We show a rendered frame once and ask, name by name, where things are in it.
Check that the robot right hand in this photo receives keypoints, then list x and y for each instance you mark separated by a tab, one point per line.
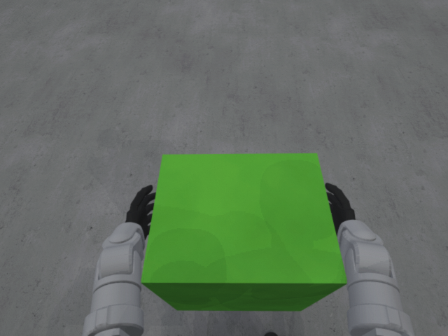
340	207

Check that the right robot forearm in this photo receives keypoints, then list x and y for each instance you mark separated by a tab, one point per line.
374	297

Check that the robot left hand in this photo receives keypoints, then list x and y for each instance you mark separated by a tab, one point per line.
139	209

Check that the left robot forearm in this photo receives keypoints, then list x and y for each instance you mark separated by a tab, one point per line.
116	294

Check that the carton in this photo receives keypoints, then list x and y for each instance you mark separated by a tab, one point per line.
242	232

